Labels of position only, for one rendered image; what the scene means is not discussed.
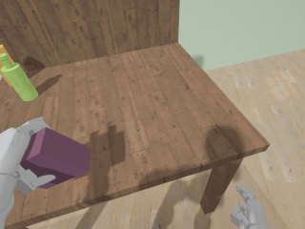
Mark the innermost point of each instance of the left robot hand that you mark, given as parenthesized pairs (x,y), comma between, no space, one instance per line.
(13,144)

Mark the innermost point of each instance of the right robot hand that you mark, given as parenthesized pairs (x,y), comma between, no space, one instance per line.
(252,212)

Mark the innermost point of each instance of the left robot forearm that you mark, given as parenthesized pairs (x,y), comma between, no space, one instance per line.
(7,198)

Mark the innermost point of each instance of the sponge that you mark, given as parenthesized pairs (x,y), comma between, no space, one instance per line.
(50,153)

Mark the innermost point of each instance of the table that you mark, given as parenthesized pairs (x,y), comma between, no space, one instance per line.
(111,75)

